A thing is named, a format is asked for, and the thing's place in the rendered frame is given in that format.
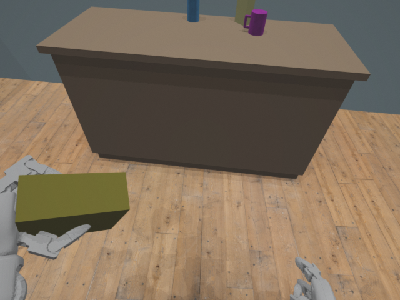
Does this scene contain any robot left hand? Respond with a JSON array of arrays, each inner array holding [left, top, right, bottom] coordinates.
[[0, 155, 91, 260]]

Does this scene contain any table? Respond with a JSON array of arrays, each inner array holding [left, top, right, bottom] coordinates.
[[36, 6, 371, 179]]

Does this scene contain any sponge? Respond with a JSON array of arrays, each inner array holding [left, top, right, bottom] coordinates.
[[15, 172, 130, 237]]

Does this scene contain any robot right hand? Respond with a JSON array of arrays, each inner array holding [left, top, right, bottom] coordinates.
[[290, 257, 336, 300]]

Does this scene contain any robot left forearm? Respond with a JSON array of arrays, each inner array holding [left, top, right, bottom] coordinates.
[[0, 254, 28, 300]]

